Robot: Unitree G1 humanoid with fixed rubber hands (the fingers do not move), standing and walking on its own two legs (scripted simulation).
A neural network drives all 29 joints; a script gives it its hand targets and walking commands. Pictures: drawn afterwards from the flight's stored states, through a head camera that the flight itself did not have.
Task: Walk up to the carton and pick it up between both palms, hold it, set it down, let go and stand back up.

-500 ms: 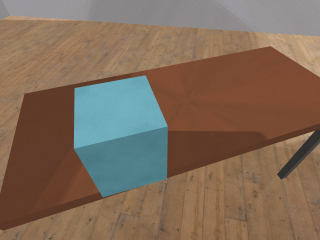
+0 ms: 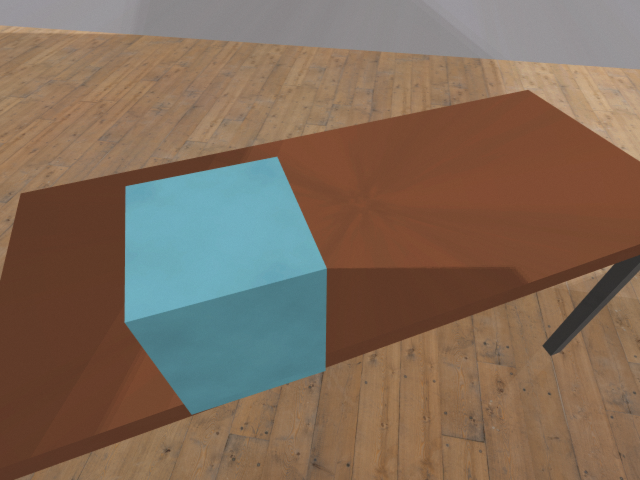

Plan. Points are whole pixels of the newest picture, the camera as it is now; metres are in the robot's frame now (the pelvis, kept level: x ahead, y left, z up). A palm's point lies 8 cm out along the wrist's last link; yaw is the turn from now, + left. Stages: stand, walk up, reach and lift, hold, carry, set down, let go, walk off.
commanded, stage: walk up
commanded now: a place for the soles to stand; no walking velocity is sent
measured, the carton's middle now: (234, 286) +0.38 +0.12 +0.03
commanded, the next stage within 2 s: reach and lift in 0.42 s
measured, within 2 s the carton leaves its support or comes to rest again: neither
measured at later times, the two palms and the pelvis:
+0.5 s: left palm out of the picture +0.07 +0.26 -0.14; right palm out of the picture +0.05 -0.25 -0.15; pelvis -0.01 +0.00 -0.01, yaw +6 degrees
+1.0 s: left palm out of the picture +0.05 +0.25 -0.10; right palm out of the picture +0.09 -0.19 -0.12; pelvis -0.07 -0.02 -0.01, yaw +10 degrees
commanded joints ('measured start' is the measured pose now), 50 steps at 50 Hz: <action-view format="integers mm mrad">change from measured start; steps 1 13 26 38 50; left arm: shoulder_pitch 35 47 -444 -194 -347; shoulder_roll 179 167 175 136 154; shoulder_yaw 46 40 93 138 83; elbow -58 -55 -400 -726 -649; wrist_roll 2 -1 62 151 36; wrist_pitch -17 -13 501 549 307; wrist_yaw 9 7 -100 -125 -35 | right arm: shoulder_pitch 51 42 -358 -224 -190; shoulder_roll -150 -175 -169 -53 94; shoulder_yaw -34 -37 -125 -67 -124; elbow -46 -56 -139 -351 -489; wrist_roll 1 -2 -17 134 -27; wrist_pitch -8 -14 -112 39 -74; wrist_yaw -4 -8 54 -54 -41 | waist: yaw -2 10 -20 -31 -42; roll -38 -10 -9 -13 79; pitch -5 -4 -287 -135 -107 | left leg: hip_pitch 89 95 7 -26 -226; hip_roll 31 46 -104 -115 -63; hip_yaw -122 -127 -200 -189 -208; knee -81 -93 271 96 -100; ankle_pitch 253 269 454 160 -106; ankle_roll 90 113 -40 0 70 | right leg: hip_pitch -114 -103 -175 -120 52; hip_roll -47 -41 -20 11 -8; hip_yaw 65 36 -258 -290 -268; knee -148 -122 46 -90 -119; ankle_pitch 442 467 632 279 79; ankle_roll -113 -92 -49 -62 -55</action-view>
